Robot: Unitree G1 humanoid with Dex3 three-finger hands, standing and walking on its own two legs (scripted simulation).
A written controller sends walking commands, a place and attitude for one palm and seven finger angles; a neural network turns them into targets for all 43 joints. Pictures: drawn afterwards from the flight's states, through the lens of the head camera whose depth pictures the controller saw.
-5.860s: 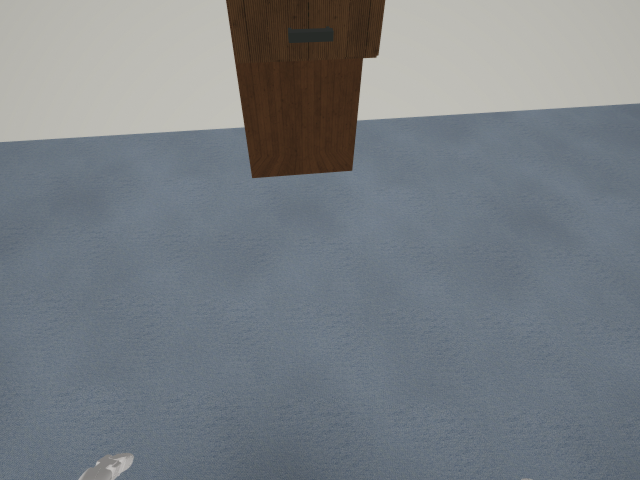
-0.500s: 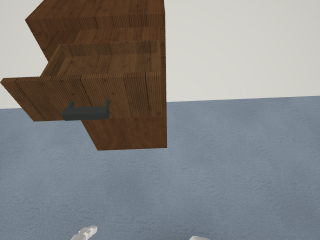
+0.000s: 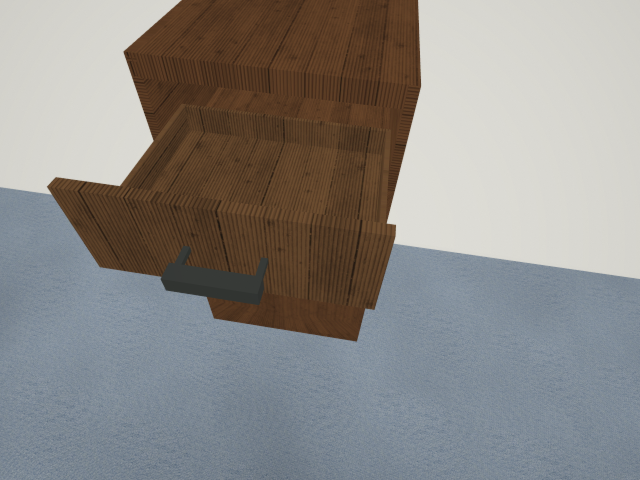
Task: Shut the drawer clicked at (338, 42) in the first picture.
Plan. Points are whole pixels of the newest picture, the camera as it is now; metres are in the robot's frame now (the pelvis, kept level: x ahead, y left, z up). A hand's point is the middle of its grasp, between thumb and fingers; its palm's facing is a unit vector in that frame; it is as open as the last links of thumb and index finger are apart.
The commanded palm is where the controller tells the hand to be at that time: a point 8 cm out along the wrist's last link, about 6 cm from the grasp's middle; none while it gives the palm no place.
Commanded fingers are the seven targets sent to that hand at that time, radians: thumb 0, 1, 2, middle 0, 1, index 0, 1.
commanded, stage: come to a stop and stand still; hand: left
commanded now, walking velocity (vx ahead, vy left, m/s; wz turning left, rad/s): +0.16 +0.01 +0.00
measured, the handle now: (219, 270) +0.36 +0.20 +0.02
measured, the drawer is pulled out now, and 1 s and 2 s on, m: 0.29 0.29 0.29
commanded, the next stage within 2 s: look again from close up in 1.20 s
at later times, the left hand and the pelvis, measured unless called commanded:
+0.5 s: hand out of the picture +0.11 +0.17 -0.17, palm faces -0.01 -0.97 -0.25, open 7.4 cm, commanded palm none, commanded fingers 0.00 0.90 0.90 -0.20 -0.30 -0.20 -0.30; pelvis +0.04 -0.02 +0.00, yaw -2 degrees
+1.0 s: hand out of the picture -0.01 +0.19 -0.18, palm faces +0.07 -0.97 -0.22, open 7.4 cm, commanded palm none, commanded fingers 0.00 0.90 0.90 -0.20 -0.30 -0.20 -0.30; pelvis -0.02 +0.00 +0.00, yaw -1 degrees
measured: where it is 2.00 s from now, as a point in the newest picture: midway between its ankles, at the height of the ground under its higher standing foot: outside the picture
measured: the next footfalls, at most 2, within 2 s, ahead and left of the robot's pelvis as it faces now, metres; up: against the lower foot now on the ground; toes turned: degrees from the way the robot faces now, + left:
left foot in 0.02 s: +0.09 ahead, +0.11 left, +0.00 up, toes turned +6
right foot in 0.48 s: +0.06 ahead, -0.14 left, +0.00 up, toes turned -6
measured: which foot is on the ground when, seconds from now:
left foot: up 0.00-0.00, down 0.02-0.50, up 0.52-0.94, down 0.96-1.00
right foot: down 0.00-0.02, up 0.04-0.46, down 0.48-0.98, up 1.00-1.00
